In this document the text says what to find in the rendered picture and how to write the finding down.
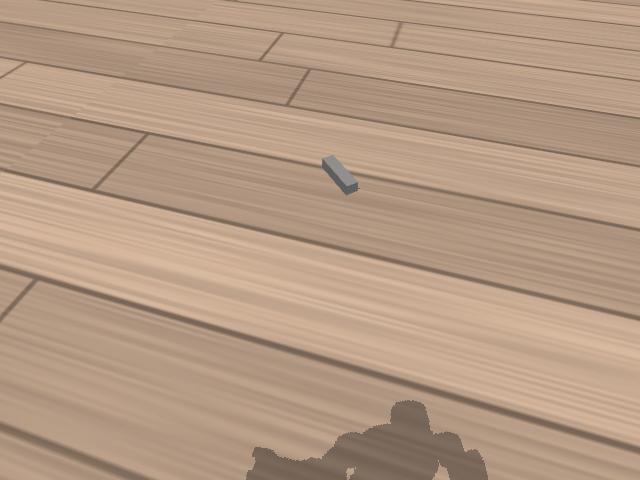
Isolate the carton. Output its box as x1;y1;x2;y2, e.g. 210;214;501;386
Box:
322;155;358;195

